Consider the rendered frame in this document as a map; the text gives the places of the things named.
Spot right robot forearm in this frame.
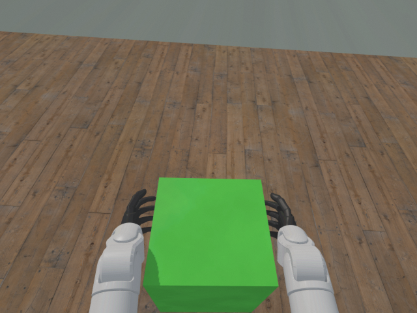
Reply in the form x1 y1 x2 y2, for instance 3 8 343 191
277 225 339 313

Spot left robot hand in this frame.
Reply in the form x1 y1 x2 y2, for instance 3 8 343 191
121 189 156 234

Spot carton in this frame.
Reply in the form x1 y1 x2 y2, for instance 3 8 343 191
143 177 278 312

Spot right robot hand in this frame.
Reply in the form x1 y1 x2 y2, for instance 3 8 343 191
265 193 296 238

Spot left robot forearm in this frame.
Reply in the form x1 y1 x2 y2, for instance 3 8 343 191
89 223 145 313

